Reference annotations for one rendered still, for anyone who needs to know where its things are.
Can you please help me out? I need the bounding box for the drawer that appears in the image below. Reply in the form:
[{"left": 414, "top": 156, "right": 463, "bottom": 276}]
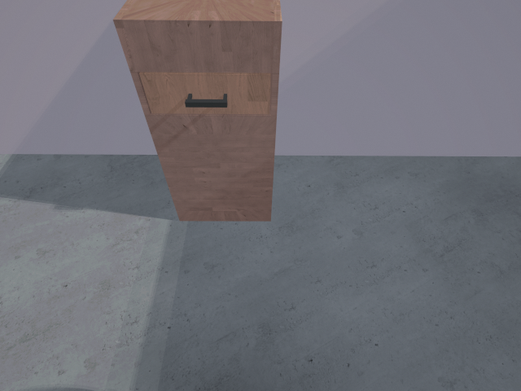
[{"left": 139, "top": 72, "right": 271, "bottom": 114}]

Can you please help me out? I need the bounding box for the cabinet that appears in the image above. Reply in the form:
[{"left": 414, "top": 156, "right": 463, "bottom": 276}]
[{"left": 113, "top": 0, "right": 282, "bottom": 222}]

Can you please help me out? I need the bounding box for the handle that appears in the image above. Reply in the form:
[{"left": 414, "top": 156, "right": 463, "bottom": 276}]
[{"left": 185, "top": 94, "right": 227, "bottom": 108}]

